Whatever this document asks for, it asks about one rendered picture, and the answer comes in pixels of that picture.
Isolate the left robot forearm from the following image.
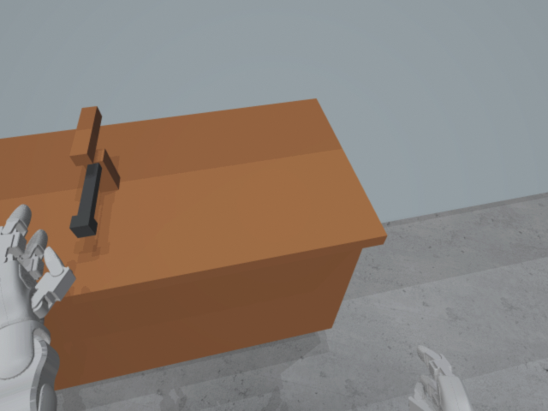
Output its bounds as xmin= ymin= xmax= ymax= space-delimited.
xmin=0 ymin=320 xmax=60 ymax=411

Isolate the tap lever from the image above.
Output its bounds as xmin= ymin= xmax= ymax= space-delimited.
xmin=69 ymin=163 xmax=102 ymax=238

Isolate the right robot hand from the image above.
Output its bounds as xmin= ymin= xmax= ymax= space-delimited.
xmin=408 ymin=345 xmax=474 ymax=411

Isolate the counter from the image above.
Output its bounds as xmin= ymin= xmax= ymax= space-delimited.
xmin=0 ymin=98 xmax=387 ymax=390

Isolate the left robot hand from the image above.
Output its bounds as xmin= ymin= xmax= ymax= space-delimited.
xmin=0 ymin=205 xmax=76 ymax=330

